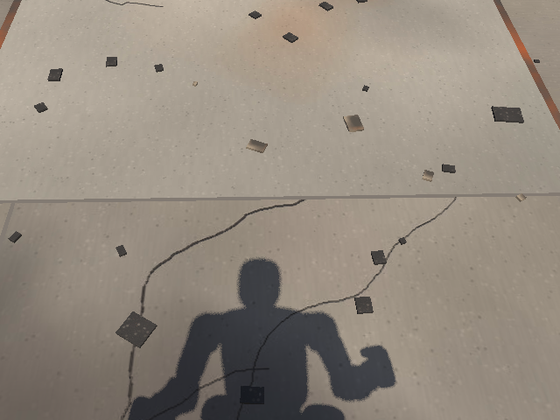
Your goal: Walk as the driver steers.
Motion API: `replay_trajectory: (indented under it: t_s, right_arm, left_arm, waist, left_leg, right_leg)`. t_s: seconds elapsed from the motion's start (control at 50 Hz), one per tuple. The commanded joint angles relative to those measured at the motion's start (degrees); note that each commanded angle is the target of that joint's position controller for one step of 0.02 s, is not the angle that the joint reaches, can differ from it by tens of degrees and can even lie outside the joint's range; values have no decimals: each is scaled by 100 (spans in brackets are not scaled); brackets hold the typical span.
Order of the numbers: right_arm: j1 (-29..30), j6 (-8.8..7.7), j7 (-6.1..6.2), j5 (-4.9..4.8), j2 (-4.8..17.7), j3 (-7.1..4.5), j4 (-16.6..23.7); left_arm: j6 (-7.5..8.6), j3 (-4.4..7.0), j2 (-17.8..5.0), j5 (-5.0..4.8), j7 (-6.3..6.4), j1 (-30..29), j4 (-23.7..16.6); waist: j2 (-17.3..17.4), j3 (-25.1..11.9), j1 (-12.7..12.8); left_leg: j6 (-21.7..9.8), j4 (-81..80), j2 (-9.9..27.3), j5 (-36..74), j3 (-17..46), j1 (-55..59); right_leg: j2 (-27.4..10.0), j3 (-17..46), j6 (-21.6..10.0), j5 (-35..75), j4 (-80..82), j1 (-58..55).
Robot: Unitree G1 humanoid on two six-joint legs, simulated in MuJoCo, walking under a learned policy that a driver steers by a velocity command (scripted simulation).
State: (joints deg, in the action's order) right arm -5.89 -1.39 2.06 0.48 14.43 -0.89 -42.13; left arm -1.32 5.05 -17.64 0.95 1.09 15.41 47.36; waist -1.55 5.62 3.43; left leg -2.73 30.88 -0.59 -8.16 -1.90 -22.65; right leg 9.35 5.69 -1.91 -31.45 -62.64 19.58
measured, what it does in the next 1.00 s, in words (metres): steps on the spot: right foot, then left foot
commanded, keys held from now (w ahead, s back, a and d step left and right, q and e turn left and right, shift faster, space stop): e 0.04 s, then no key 0.96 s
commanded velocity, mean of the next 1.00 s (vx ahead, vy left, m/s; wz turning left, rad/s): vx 0.02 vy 0.00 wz -0.16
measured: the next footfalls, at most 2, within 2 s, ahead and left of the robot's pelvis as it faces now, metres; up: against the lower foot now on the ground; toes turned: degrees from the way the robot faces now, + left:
right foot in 0.34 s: +0.03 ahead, -0.11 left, +0.00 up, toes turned -4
left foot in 0.60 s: +0.05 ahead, +0.11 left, +0.00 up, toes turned -6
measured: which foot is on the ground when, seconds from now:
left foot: down 0.00-0.34, up 0.36-0.58, down 0.60-1.00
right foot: up 0.00-0.32, down 0.34-1.00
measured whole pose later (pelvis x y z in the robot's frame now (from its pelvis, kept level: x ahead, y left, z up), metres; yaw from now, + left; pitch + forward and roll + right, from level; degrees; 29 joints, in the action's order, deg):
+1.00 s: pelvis -0.01 +0.00 +0.02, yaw -6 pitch -2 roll +0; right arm -14.8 0.4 1.5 0.7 11.9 -0.4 -58.8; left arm -0.3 0.6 -12.9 0.4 1.7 13.7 60.9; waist 0.3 2.0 -0.1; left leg -0.1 22.2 0.1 -11.9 0.1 -8.4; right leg 2.1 1.4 -1.4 -11.2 -21.5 8.3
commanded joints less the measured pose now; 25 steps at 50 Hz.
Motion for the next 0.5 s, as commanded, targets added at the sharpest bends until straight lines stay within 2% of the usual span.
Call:
replay_trajectory:
  t_s: [0.02,0.04,0.08,0.14,0.2,0.26,0.3,0.32,0.34,0.36,0.38,0.4,0.42,0.46,0.5]
  right_arm:
    - [-136,104,79,55,538,-110,404]
    - [-128,112,76,110,622,-141,391]
    - [-331,69,36,135,674,-168,312]
    - [-481,47,5,112,748,-205,232]
    - [-424,97,-61,124,807,-231,213]
    - [-588,189,-141,133,949,-288,114]
    - [-612,272,-164,59,1005,-307,49]
    - [-811,293,-176,48,972,-312,-40]
    - [-1000,283,-221,62,659,-249,-25]
    - [-992,256,-213,2,194,-118,194]
    - [-597,334,-163,28,529,-187,104]
    - [-628,372,-195,-41,512,-208,87]
    - [-768,373,-205,-30,504,-219,-43]
    - [-1062,340,-193,74,519,-235,-259]
    - [-1050,305,-152,44,360,-174,-320]
  left_arm:
    - [-199,134,-535,78,-116,363,-294]
    - [-260,105,-467,50,-166,431,-295]
    - [-281,65,-385,-6,-200,385,-366]
    - [-311,-8,-295,34,-207,190,-453]
    - [-336,-118,-181,28,-232,-45,-531]
    - [-296,-182,-202,-8,-224,-150,-554]
    - [-210,-228,-134,8,-211,162,-427]
    - [-148,-241,-203,38,-199,196,-401]
    - [-75,-237,-436,125,-168,102,-470]
    - [-47,-167,-903,94,-141,-327,-673]
    - [9,-206,-651,166,-85,-357,-577]
    - [64,-306,-358,159,-47,-680,-558]
    - [101,-354,-244,133,-11,-856,-528]
    - [186,-394,-176,44,53,-788,-452]
    - [228,-420,-141,-10,56,-499,-294]
  waist:
    - [784,-785,-105]
    - [973,-727,-101]
    - [921,-857,-137]
    - [892,-945,-200]
    - [1050,-920,-272]
    - [1178,-899,-398]
    - [1020,-840,-209]
    - [808,-712,-185]
    - [-97,-716,-300]
    - [-1277,-503,-475]
    - [-889,-255,-191]
    - [-743,-192,-461]
    - [-713,-168,-566]
    - [-737,-446,-577]
    - [-533,-729,-456]
  left_leg:
    - [-940,-1436,1640,1513,1421,1026]
    - [-925,-1507,1455,1408,1094,782]
    - [-1016,-1510,1421,1546,881,783]
    - [-1103,-1556,1530,1054,832,949]
    - [-1010,-1645,1470,33,751,815]
    - [-975,-1570,1510,-310,843,791]
    - [-758,-1315,1439,-230,747,507]
    - [-456,-1169,1358,-277,656,188]
    - [-57,-410,968,-753,243,-136]
    - [298,-9,119,-1834,-343,-558]
    - [271,709,318,-1877,238,226]
    - [239,902,241,-1594,311,367]
    - [219,961,186,-1366,285,371]
    - [242,944,126,-1239,195,381]
    - [307,573,116,-1418,182,528]
  right_leg:
    - [-614,-121,278,373,-878,708]
    - [-579,-243,342,548,-932,573]
    - [-504,-263,374,634,-694,491]
    - [-557,-265,350,647,-24,516]
    - [-674,-426,266,582,1102,99]
    - [-647,-677,122,529,2104,-390]
    - [-635,-827,-64,1258,3397,-1101]
    - [-712,-605,-187,1721,4170,-1480]
    - [-1603,627,-329,1277,5017,-1662]
    - [-2886,2119,-789,1496,5385,-1034]
    - [-2850,1772,-1079,1515,5318,-35]
    - [-2493,1343,-995,1662,5285,9]
    - [-2188,930,-829,2043,5207,-109]
    - [-1879,458,-725,3686,4768,-813]
    - [-1937,361,-787,4847,4382,-1330]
